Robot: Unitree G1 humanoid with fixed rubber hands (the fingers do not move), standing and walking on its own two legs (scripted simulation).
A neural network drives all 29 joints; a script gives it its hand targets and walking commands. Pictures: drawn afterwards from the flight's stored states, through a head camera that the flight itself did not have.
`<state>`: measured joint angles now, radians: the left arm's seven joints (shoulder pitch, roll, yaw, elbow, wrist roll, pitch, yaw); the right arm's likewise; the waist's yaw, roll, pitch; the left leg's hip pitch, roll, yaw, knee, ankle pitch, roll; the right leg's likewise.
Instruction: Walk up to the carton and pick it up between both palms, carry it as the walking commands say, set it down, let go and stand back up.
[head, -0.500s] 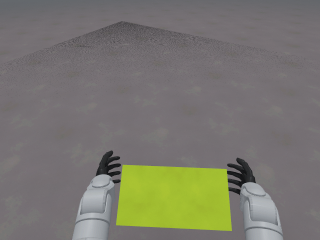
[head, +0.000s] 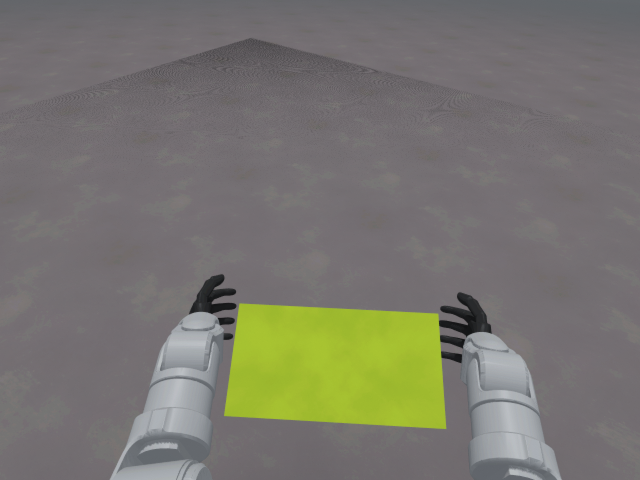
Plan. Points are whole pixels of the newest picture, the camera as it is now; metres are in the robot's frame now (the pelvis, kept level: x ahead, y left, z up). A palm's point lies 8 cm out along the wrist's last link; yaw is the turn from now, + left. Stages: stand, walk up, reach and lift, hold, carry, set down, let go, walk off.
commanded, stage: hold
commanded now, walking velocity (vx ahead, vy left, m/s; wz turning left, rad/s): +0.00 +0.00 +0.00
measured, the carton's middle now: (334, 367) +0.33 -0.03 -0.06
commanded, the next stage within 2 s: set down in 0.24 s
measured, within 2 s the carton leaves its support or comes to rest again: neither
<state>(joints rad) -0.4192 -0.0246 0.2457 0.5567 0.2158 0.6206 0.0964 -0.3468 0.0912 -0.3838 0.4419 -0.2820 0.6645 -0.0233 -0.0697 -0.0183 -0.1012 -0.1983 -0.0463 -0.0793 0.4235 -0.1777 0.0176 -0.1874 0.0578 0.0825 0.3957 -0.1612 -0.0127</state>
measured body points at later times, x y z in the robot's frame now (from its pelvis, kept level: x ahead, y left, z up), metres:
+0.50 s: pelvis +0.04 +0.03 +0.00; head -0.01 +0.02 +0.45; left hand +0.33 +0.17 +0.00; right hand +0.28 -0.21 -0.01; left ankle +0.03 +0.11 -0.74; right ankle +0.03 -0.11 -0.74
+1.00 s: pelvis +0.03 +0.00 -0.02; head +0.10 -0.01 +0.43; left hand +0.33 +0.17 -0.08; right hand +0.30 -0.20 -0.08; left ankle +0.03 +0.11 -0.74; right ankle +0.03 -0.11 -0.74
